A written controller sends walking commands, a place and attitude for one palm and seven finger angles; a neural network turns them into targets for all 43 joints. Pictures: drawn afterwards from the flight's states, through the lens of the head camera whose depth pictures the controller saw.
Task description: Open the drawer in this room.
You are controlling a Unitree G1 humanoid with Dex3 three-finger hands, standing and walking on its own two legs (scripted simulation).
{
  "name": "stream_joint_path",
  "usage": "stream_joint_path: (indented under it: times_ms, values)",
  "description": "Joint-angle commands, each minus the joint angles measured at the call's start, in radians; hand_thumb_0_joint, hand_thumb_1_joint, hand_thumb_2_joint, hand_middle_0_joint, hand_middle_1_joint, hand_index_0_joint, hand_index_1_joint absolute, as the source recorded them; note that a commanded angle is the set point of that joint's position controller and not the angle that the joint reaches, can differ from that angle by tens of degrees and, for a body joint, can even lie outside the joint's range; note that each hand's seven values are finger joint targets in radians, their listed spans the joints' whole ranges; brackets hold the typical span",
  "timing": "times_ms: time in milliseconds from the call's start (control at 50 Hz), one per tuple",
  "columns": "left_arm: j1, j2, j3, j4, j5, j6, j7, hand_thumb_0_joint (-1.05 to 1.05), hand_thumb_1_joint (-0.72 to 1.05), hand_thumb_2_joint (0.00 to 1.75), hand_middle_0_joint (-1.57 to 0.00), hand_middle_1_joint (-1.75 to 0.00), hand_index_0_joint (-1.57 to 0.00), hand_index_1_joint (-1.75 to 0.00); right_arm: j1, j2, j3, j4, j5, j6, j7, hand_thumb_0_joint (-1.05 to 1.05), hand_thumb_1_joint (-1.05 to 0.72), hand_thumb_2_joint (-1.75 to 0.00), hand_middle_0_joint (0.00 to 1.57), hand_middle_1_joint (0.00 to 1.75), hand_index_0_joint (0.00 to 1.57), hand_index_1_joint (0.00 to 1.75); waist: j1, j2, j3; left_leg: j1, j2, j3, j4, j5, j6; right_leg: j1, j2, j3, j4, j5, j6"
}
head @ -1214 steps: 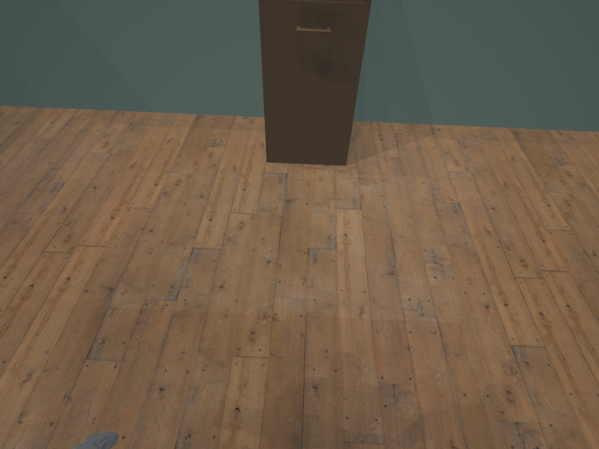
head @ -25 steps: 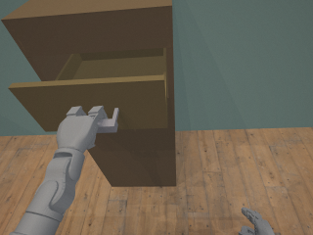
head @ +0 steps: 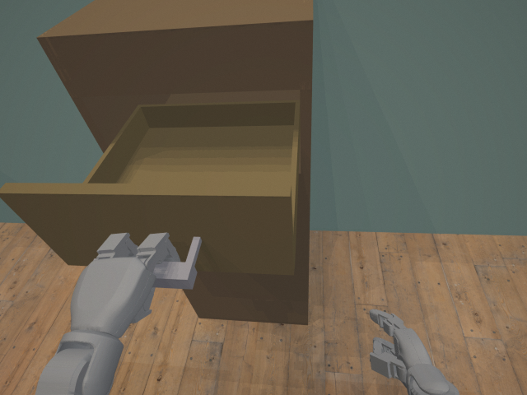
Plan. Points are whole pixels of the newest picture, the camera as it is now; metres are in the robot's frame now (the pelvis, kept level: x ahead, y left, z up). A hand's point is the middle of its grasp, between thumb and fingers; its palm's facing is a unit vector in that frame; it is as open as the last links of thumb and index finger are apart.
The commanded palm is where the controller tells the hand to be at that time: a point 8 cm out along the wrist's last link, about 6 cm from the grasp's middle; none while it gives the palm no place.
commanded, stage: pull the drawer open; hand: left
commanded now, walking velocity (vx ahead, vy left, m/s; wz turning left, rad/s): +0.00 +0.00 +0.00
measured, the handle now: (148, 258) +0.26 +0.20 +0.12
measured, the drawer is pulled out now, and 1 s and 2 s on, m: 0.24 0.30 0.30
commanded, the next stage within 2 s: open the thumb to release the handle in 0.74 s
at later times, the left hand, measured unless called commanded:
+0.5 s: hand (121, 347) +0.15 +0.19 +0.10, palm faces +0.07 -0.13 -0.99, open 5.9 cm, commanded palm +0.10 +0.21 +0.16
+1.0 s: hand (117, 337) +0.16 +0.20 +0.10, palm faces +0.10 -0.13 -0.99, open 6.2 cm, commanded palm +0.13 +0.21 +0.16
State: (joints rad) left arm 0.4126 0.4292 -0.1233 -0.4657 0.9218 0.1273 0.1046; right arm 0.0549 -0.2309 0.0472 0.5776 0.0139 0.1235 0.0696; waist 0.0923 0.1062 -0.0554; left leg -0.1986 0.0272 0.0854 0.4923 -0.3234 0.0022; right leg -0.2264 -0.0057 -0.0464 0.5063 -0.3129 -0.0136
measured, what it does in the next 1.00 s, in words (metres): stands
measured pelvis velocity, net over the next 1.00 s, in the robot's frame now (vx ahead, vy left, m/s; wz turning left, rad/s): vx -0.04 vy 0.00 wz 0.02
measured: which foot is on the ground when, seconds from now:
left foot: down 0.00-1.00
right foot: down 0.00-1.00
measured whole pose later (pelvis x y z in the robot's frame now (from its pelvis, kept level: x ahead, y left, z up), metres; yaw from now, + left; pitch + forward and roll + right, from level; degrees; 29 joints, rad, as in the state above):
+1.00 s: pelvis -0.04 +0.00 +0.00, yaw +1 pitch -2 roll +0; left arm 0.36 0.44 -0.10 -0.36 0.92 0.05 0.13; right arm 0.07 -0.24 0.02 0.66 0.00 0.06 -0.01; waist 0.11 0.12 0.00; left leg -0.17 0.02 0.06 0.47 -0.25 0.00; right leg -0.19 -0.01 -0.07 0.48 -0.25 -0.02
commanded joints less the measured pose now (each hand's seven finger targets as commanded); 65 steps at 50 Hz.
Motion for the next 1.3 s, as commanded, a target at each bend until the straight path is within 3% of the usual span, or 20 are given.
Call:
stream_joint_path:
  times_ms: [0, 40, 120, 140, 200, 240, 300, 420, 460, 760, 800, 820, 900, 920, 1000, 1040, 1100, 1140, 1220, 1280]
  values:
    - [0.069, 0.183, 0.225, -0.294, -0.005, 0.012, 0.083, 0.0, 0.9, 0.9, -0.4, -1.35, -0.4, -1.35, -0.161, -0.113, -0.04, -0.186, 0.007, -0.047, -0.006, 0.0, -0.9, -0.9, 0.2, 0.3, 0.2, 0.3, 0.038, -0.055, -0.207, 0.045, -0.007, -0.03, 0.019, 0.567, 0.007, 0.146, 0.006, 0.037, 0.006, 0.615, 0.001]
    - [0.109, 0.151, 0.207, -0.278, -0.003, 0.007, 0.09, 0.0, 0.9, 0.9, -0.4, -1.35, -0.4, -1.35, -0.144, -0.102, -0.042, -0.183, 0.004, -0.048, -0.004, 0.0, -0.9, -0.9, 0.2, 0.3, 0.2, 0.3, 0.037, -0.073, -0.183, 0.029, -0.01, -0.031, 0.014, 0.555, 0.009, 0.127, 0.007, 0.024, 0.007, 0.574, 0.004]
    - [0.151, 0.17, 0.236, -0.322, -0.007, 0.009, 0.11, 0.0, 0.9, 0.9, -0.4, -1.35, -0.4, -1.35, -0.141, -0.106, -0.042, -0.204, 0.004, -0.051, -0.011, 0.0, -0.9, -0.9, 0.2, 0.3, 0.2, 0.3, 0.048, -0.074, -0.198, 0.009, -0.013, -0.027, 0.02, 0.473, 0.012, 0.12, 0.0, 0.034, 0.004, 0.511, 0.003]
    - [0.186, 0.166, 0.238, -0.283, -0.018, 0.004, 0.11, 0.0, 0.9, 0.9, -0.4, -1.35, -0.4, -1.35, -0.141, -0.105, -0.046, -0.196, 0.006, -0.053, -0.015, 0.0, -0.9, -0.9, 0.2, 0.3, 0.2, 0.3, 0.041, -0.092, -0.154, -0.002, -0.014, -0.027, 0.016, 0.457, 0.012, 0.107, 0.003, 0.032, -0.003, 0.507, 0.006]
    - [0.233, 0.217, 0.294, -0.314, -0.034, 0.002, 0.127, 0.0, 0.9, 0.9, -0.4, -1.35, -0.4, -1.35, -0.152, -0.124, -0.05, -0.209, 0.012, -0.057, -0.024, 0.0, -0.9, -0.9, 0.2, 0.3, 0.2, 0.3, 0.048, -0.055, -0.172, -0.003, -0.011, -0.024, 0.024, 0.41, 0.009, 0.112, 0.0, 0.054, -0.006, 0.497, 0.004]
    - [0.257, 0.184, 0.274, -0.297, -0.032, -0.007, 0.127, 0.0, 0.9, 0.9, -0.4, -1.35, -0.4, -1.35, -0.137, -0.111, -0.048, -0.205, 0.009, -0.059, -0.022, 0.0, -0.9, -0.9, 0.2, 0.3, 0.2, 0.3, 0.044, -0.083, -0.13, -0.022, -0.017, -0.025, 0.016, 0.4, 0.012, 0.093, 0.0, 0.047, -0.011, 0.468, 0.006]
    - [0.284, 0.215, 0.307, -0.324, -0.046, -0.009, 0.137, 0.0, 0.9, 0.9, -0.4, -1.35, -0.4, -1.35, -0.151, -0.126, -0.052, -0.215, 0.011, -0.063, -0.029, 0.0, -0.9, -0.9, 0.2, 0.3, 0.2, 0.3, 0.048, -0.058, -0.124, -0.017, -0.014, -0.024, 0.021, 0.352, 0.01, 0.082, 0.0, 0.067, -0.026, 0.427, 0.005]
    - [0.208, 0.206, 0.315, -0.294, -0.028, -0.024, 0.149, 0.0, 0.9, 0.9, -0.4, -1.35, -0.4, -1.35, -0.132, -0.105, -0.053, -0.199, -0.001, -0.083, -0.044, 0.0, -0.9, -0.9, 0.2, 0.3, 0.2, 0.3, 0.048, -0.043, -0.104, -0.007, -0.027, -0.027, 0.011, 0.272, 0.016, 0.039, -0.002, 0.071, -0.063, 0.264, 0.002]
    - [0.177, 0.213, 0.325, -0.249, -0.026, -0.036, 0.145, 0.0, 0.9, 0.9, -0.4, -1.35, -0.4, -1.35, -0.127, -0.108, -0.057, -0.18, -0.005, -0.086, -0.051, 0.0, -0.9, -0.9, 0.2, 0.3, 0.2, 0.3, 0.04, -0.081, -0.075, -0.008, -0.03, -0.032, 0.002, 0.264, 0.017, 0.028, 0.002, 0.076, -0.075, 0.262, 0.003]
    - [0.033, 0.202, 0.299, -0.164, -0.017, -0.053, 0.103, 0.0, 0.9, 0.9, -0.4, -1.35, -0.4, -1.35, -0.152, -0.09, -0.049, -0.137, -0.011, -0.105, -0.07, 0.0, -0.9, -0.9, 0.2, 0.3, 0.2, 0.3, 0.045, -0.088, -0.057, 0.033, -0.039, -0.041, -0.047, 0.257, 0.017, 0.065, 0.0, 0.069, -0.122, 0.229, 0.0]
    - [0.012, 0.234, 0.326, -0.183, -0.023, -0.052, 0.103, 0.0, 0.9, 0.9, -0.4, -1.35, -0.4, -1.35, -0.161, -0.096, -0.049, -0.139, -0.006, -0.107, -0.071, 0.0, -0.9, -0.9, 0.2, 0.3, 0.2, 0.3, 0.045, -0.059, -0.08, 0.045, -0.035, -0.043, -0.048, 0.255, 0.013, 0.08, 0.002, 0.079, -0.123, 0.23, -0.003]
    - [-0.213, 0.175, 0.23, -0.145, 0.001, -0.056, 0.099, 0.0, 0.9, 0.9, -0.4, -1.35, -0.4, -1.35, -0.172, -0.08, -0.04, -0.108, -0.016, -0.106, -0.073, 0.0, -0.9, -0.9, 0.2, 0.3, 0.2, 0.3, 0.002, -0.072, -0.046, 0.041, -0.046, -0.049, -0.05, 0.238, 0.016, 0.03, -0.001, 0.066, -0.13, 0.196, -0.004]
    - [-0.216, 0.19, 0.236, -0.098, 0.0, -0.062, 0.081, 0.0, 0.62, 0.78, -0.38, -1.32, -0.38, -1.32, -0.173, -0.082, -0.053, -0.106, -0.008, -0.117, -0.081, 0.0, -0.9, -0.9, 0.2, 0.3, 0.2, 0.3, 0.022, -0.064, -0.09, 0.078, -0.043, -0.05, -0.064, 0.237, 0.017, 0.058, 0.005, 0.058, -0.135, 0.176, -0.006]
    - [-0.252, 0.147, 0.178, -0.124, 0.011, -0.065, 0.07, 0.0, 0.55, 0.75, -0.38, -1.31, -0.38, -1.31, -0.173, -0.075, -0.048, -0.108, -0.015, -0.12, -0.077, 0.0, -0.9, -0.9, 0.2, 0.3, 0.2, 0.3, 0.023, -0.066, -0.12, 0.086, -0.048, -0.049, -0.068, 0.25, 0.02, 0.066, -0.002, 0.046, -0.133, 0.177, -0.004]
    - [-0.245, 0.19, 0.206, -0.074, 0.009, -0.046, 0.042, 0.0, 0.27, 0.63, -0.35, -1.28, -0.35, -1.28, -0.187, -0.083, -0.045, -0.101, -0.007, -0.109, -0.075, 0.0, -0.9, -0.9, 0.2, 0.3, 0.2, 0.3, 0.025, -0.081, -0.067, 0.067, -0.04, -0.054, -0.085, 0.245, 0.016, 0.077, 0.008, 0.045, -0.14, 0.182, -0.007]
    - [-0.253, 0.113, 0.125, -0.068, 0.021, -0.042, 0.022, 0.0, 0.13, 0.57, -0.35, -1.27, -0.35, -1.27, -0.182, -0.073, -0.044, -0.097, -0.014, -0.1, -0.068, 0.0, -0.9, -0.9, 0.2, 0.3, 0.2, 0.3, 0.02, -0.088, -0.047, 0.066, -0.043, -0.049, -0.097, 0.249, 0.02, 0.069, 0.005, 0.032, -0.146, 0.174, -0.007]
    - [-0.258, 0.164, 0.166, -0.089, 0.02, -0.034, 0.013, 0.0, -0.08, 0.48, -0.33, -1.24, -0.33, -1.24, -0.194, -0.084, -0.042, -0.114, -0.007, -0.096, -0.064, 0.0, -0.9, -0.9, 0.2, 0.3, 0.2, 0.3, 0.031, -0.069, -0.079, 0.066, -0.036, -0.054, -0.103, 0.248, 0.017, 0.1, 0.014, 0.037, -0.135, 0.182, -0.01]
    - [-0.264, 0.109, 0.112, -0.084, 0.026, -0.036, 0.005, 0.0, -0.22, 0.42, -0.32, -1.23, -0.32, -1.23, -0.184, -0.073, -0.041, -0.108, -0.013, -0.091, -0.057, 0.0, -0.9, -0.9, 0.2, 0.3, 0.2, 0.3, 0.026, -0.08, -0.067, 0.058, -0.04, -0.052, -0.11, 0.257, 0.018, 0.097, 0.011, 0.024, -0.134, 0.181, -0.01]
    - [-0.258, 0.1, 0.101, -0.115, 0.031, -0.037, 0.0, 0.0, -0.5, 0.3, -0.3, -1.2, -0.3, -1.2, -0.189, -0.074, -0.034, -0.122, -0.012, -0.091, -0.047, 0.0, -0.9, -0.9, 0.2, 0.3, 0.2, 0.3, 0.03, -0.058, -0.075, 0.054, -0.036, -0.05, -0.111, 0.241, 0.018, 0.089, 0.013, 0.022, -0.132, 0.151, -0.013]
    - [-0.274, 0.119, 0.114, -0.094, 0.04, -0.041, 0.006, 0.0, -0.5, 0.3, -0.3, -1.2, -0.3, -1.2, -0.183, -0.081, -0.041, -0.117, -0.014, -0.083, -0.051, 0.0, -0.9, -0.9, 0.2, 0.3, 0.2, 0.3, 0.026, -0.089, -0.043, 0.052, -0.035, -0.051, -0.115, 0.225, 0.019, 0.074, 0.015, 0.025, -0.144, 0.14, -0.01]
